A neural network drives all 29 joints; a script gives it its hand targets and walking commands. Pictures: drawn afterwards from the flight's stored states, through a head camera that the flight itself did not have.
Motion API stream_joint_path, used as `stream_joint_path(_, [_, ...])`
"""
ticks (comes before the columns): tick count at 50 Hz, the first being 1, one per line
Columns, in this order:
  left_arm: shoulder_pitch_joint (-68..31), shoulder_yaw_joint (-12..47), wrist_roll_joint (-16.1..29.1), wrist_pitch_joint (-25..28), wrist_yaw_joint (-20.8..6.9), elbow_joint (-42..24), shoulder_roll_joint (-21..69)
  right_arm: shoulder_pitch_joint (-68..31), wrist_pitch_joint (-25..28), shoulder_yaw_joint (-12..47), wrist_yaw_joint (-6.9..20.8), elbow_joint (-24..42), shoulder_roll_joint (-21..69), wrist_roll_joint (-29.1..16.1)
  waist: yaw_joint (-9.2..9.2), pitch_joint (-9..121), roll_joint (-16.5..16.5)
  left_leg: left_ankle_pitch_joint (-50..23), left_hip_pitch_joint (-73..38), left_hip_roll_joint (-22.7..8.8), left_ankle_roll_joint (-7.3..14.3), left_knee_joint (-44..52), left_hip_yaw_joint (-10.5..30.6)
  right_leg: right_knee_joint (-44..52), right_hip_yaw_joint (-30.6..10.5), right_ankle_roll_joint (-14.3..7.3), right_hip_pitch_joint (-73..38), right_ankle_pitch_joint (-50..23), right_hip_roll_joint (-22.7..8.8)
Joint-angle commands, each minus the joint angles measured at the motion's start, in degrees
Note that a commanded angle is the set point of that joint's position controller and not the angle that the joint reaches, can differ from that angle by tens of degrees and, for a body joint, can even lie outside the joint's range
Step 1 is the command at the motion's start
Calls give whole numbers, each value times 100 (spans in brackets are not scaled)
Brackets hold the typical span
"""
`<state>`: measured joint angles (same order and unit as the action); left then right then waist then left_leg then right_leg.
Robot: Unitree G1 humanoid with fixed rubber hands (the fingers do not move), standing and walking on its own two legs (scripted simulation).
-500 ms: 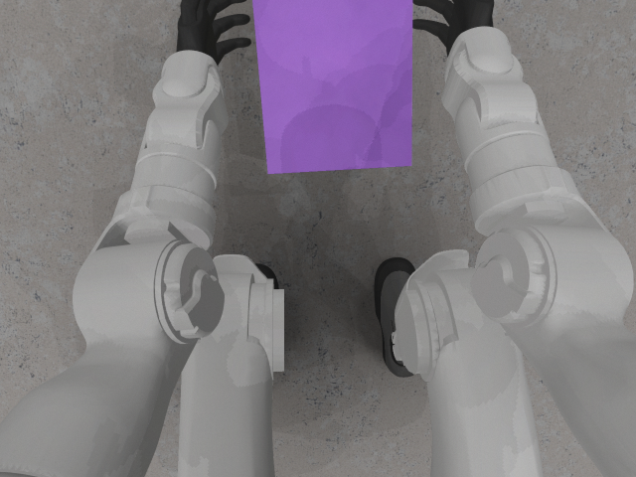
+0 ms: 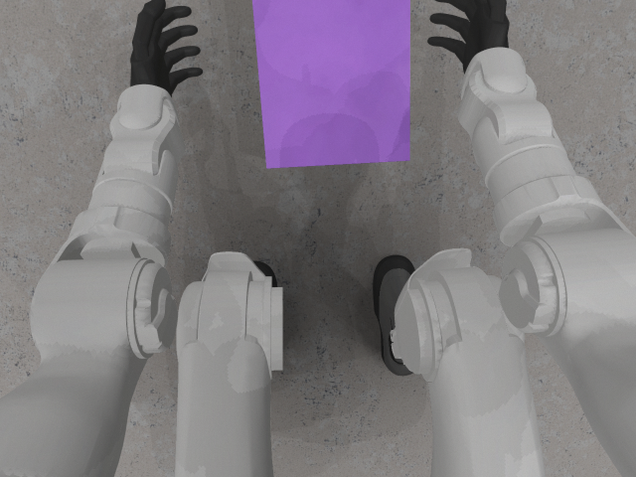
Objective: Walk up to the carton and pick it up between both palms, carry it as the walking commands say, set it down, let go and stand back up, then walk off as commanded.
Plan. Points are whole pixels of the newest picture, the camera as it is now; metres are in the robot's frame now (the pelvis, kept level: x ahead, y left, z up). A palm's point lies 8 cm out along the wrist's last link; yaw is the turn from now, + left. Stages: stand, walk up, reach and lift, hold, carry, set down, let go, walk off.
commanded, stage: set down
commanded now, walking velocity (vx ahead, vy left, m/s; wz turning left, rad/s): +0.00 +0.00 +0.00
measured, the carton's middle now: (328, 43) +0.54 +0.02 -0.30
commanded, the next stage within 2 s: let go in 1.58 s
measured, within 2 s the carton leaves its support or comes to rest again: neither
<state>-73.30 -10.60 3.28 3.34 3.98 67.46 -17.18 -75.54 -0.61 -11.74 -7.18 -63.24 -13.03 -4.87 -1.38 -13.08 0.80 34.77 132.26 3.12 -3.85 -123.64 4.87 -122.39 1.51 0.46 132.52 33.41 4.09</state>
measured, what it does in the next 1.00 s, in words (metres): rises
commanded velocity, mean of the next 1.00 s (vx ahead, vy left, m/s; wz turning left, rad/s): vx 0.00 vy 0.00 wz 0.00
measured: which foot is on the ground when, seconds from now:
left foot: down 0.00-1.00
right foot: down 0.00-1.00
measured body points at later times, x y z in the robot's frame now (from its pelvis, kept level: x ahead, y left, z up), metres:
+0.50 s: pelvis -0.02 +0.00 +0.01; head +0.35 +0.02 +0.26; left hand +0.51 +0.20 -0.16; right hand +0.53 -0.14 -0.16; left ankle +0.09 +0.14 -0.35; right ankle +0.10 -0.11 -0.35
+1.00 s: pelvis -0.04 +0.01 +0.11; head +0.31 +0.04 +0.38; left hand +0.51 +0.21 -0.01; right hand +0.52 -0.13 +0.00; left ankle +0.09 +0.14 -0.35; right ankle +0.10 -0.11 -0.35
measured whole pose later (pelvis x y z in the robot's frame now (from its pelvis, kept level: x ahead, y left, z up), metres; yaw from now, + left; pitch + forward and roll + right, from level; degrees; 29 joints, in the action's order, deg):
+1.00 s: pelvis -0.04 +0.01 +0.11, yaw +0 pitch +24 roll -4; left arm -73.6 -8.7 6.6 -19.0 7.9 37.2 -18.6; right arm -74.6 -17.5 -7.5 -11.7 -40.1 -16.4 -9.6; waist -1.3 -29.9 -1.2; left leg 30.4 99.9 2.3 -1.9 -106.7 5.6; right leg -103.4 1.5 1.5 98.3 29.1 4.1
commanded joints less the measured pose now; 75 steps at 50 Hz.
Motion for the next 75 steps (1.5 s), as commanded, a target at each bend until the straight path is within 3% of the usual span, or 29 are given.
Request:
stream_joint_path(1, [-1701, 601, 466, 144, 82, -522, -861, -996, 271, 453, -9, -41, -398, -246, 117, 4921, -385, -2335, -2058, -204, 277, 428, -623, 570, -536, 198, -3129, -2637, 91])
stream_joint_path(2, [-1724, 569, 459, 143, 76, -600, -917, -1168, 261, 505, 4, 183, -333, -270, 39, 4919, -295, -2291, -2018, -190, 295, 447, -614, 584, -524, 208, -3110, -2575, 88])
stream_joint_path(4, [-1873, 622, 504, 127, 68, -773, -897, -1223, 264, 454, -46, 293, -403, -218, 185, 5228, -343, -2236, -2244, -183, 260, 472, -630, 598, -453, 224, -3315, -2503, 65])
stream_joint_path(10, [-1875, 472, 465, 57, 141, -1265, -896, -1206, 253, 392, -171, 800, -501, -277, 176, 6028, -402, -2363, -2773, -125, 244, 489, -745, 666, -364, 220, -3847, -2612, 87])
stream_joint_path(13, [-1677, 338, 547, -85, 200, -1590, -827, -1222, 181, 565, -256, 1379, -530, -406, 76, 7029, -230, -2535, -3162, -89, 255, 513, -847, 748, -325, 221, -4571, -2855, 103])
stream_joint_path(14, [-1731, 218, 484, -121, 229, -1751, -1062, -1336, 138, 628, -270, 1618, -497, -495, -68, 7394, -195, -2567, -3375, -76, 269, 537, -870, 753, -287, 252, -4812, -2917, 115])
stream_joint_path(16, [-1625, 332, 631, -249, 223, -1992, -842, -1205, 58, 626, -354, 1913, -528, -530, 109, 7872, -282, -2550, -3645, -56, 268, 651, -919, 838, -213, 228, -5128, -2944, 147])
stream_joint_path(19, [-1437, 196, 581, -474, 265, -2477, -1063, -1059, -193, 752, -450, 2401, -396, -615, -102, 8807, -166, -2465, -4113, -3, 276, 879, -1008, 1008, -133, 239, -5785, -2872, 173])
stream_joint_path(20, [-1380, 245, 605, -564, 262, -2587, -1024, -1161, -280, 724, -481, 2565, -519, -589, -29, 9089, -166, -2381, -4301, 22, 261, 950, -1038, 1073, -78, 239, -5930, -2740, 199])
stream_joint_path(22, [-1323, 266, 529, -736, 287, -2704, -1076, -1017, -491, 870, -494, 2512, -380, -688, -179, 9213, -362, -2146, -4703, 47, 254, 1138, -1111, 1260, -69, 199, -6074, -2366, 238])
stream_joint_path(24, [-1673, 315, 584, -866, 356, -3586, -1068, -1406, -618, 750, -527, 3233, -528, -689, -49, 9764, -276, -2267, -5209, 110, 235, 1243, -1099, 1333, 46, 208, -6369, -2395, 260])
stream_joint_path(27, [-1969, 513, 662, -1190, 432, -3828, -1049, -1645, -908, 745, -568, 3486, -655, -777, 14, 9929, -478, -2021, -5806, 129, 258, 1482, -1059, 1571, 111, 136, -6572, -1977, 272])
stream_joint_path(29, [-1991, 570, 687, -1325, 475, -4479, -980, -1568, -997, 496, -589, 3915, -883, -690, 160, 10215, -617, -2463, -6158, 128, 224, 1514, -1024, 1578, 146, 100, -6652, -2402, 279])
stream_joint_path(34, [-2012, 578, 550, -1687, 518, -3846, -884, -1595, -1283, 373, -518, 3575, -922, -592, 220, 9529, -593, -1649, -6355, 128, 252, 2127, -889, 2027, 290, 110, -6193, -1459, 246])
stream_joint_path(36, [-2026, 488, 452, -1715, 550, -3880, -907, -1635, -1318, 278, -491, 3641, -988, -537, 136, 9685, -613, -1806, -6542, 149, 253, 2212, -888, 2111, 289, 128, -6167, -1541, 223])
stream_joint_path(43, [-2267, 438, 390, -1942, 533, -4008, -801, -1667, -1487, 82, -421, 3767, -1031, -467, 260, 10064, -723, -1774, -7133, 230, 237, 2808, -847, 2749, 341, 124, -6426, -1451, 263])
stream_joint_path(44, [-2149, 318, 308, -1949, 552, -3955, -929, -1580, -1528, 71, -450, 3704, -1028, -392, 190, 10239, -564, -1834, -7123, 254, 241, 2890, -881, 2786, 332, 149, -6680, -1544, 275])
stream_joint_path(45, [-2071, 337, 344, -1986, 540, -3858, -816, -1433, -1562, 18, -441, 3621, -1028, -347, 308, 10140, -568, -1790, -7143, 262, 227, 2981, -847, 2894, 350, 147, -6677, -1502, 288])
stream_joint_path(48, [-2154, 384, 359, -2076, 530, -4198, -821, -1481, -1638, -43, -422, 3949, -1025, -434, 334, 10526, -675, -1933, -7602, 253, 242, 3288, -774, 3154, 349, 152, -6902, -1655, 311])
stream_joint_path(49, [-2091, 258, 316, -2104, 539, -4196, -834, -1437, -1672, -26, -434, 4041, -1067, -369, 231, 10730, -638, -2093, -7657, 301, 225, 3366, -809, 3246, 332, 144, -7161, -1752, 325])
stream_joint_path(50, [-2016, 223, 279, -2160, 525, -3989, -889, -1275, -1730, -21, -413, 3763, -1009, -362, 267, 10566, -631, -1873, -7692, 270, 217, 3476, -802, 3354, 341, 155, -7116, -1547, 314])
stream_joint_path(54, [-2023, 169, 283, -2225, 529, -4355, -908, -1233, -1807, -98, -400, 4103, -1120, -367, 294, 10913, -678, -2176, -8135, 308, 198, 3775, -795, 3685, 303, 143, -7578, -1864, 327])
stream_joint_path(57, [-1809, 36, 262, -2283, 500, -4242, -971, -1146, -1888, -34, -394, 4140, -1045, -347, 190, 10966, -458, -2366, -8130, 322, 228, 4021, -842, 3960, 238, 158, -8081, -2067, 314])
stream_joint_path(60, [-1783, 90, 246, -2321, 486, -4201, -951, -1058, -1921, -65, -379, 4239, -1018, -357, 198, 10960, -625, -2481, -8485, 320, 233, 4347, -788, 4197, 211, 168, -8313, -2229, 310])
stream_joint_path(63, [-1674, 181, 313, -2354, 468, -4295, -841, -1085, -1923, -117, -352, 4503, -1098, -344, 336, 11073, -524, -2632, -8857, 322, 234, 4647, -733, 4509, 244, 168, -8576, -2348, 311])
stream_joint_path(65, [-1566, 184, 299, -2355, 437, -4304, -816, -1036, -1940, -50, -326, 4519, -986, -415, 218, 11056, -591, -2789, -9050, 324, 228, 4868, -782, 4725, 212, 182, -8801, -2484, 302])
stream_joint_path(71, [-1462, 331, 320, -2333, 391, -4101, -564, -833, -1838, -255, -252, 4435, -1116, -202, 500, 10930, -614, -3114, -9866, 285, 209, 5585, -589, 5395, 287, 193, -8987, -2729, 273])
stream_joint_path(74, [-1392, 332, 268, -2285, 326, -3667, -463, -622, -1803, -256, -164, 3789, -938, -149, 508, 10099, -703, -2830, -9747, 224, 203, 5926, -575, 5776, 227, 160, -8857, -2455, 183])
stream_joint_path(75, [-1441, 251, 158, -2213, 274, -3183, -380, -508, -1750, -314, -119, 3151, -870, 3, 588, 9345, -650, -2541, -9311, 174, 191, 5978, -565, 5850, 209, 137, -8574, -2209, 127])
